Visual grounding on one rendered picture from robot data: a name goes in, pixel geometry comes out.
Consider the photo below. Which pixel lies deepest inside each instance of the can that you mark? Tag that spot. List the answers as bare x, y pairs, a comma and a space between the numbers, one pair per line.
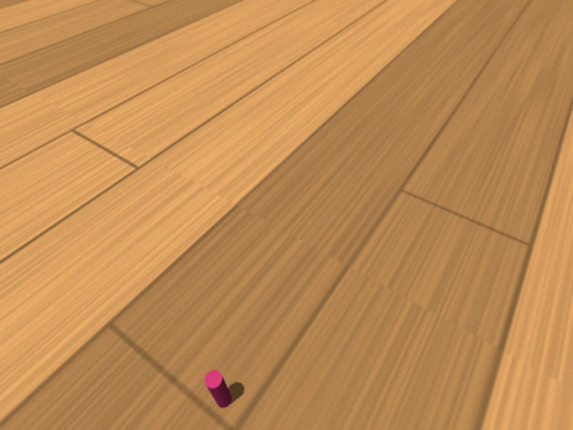
218, 388

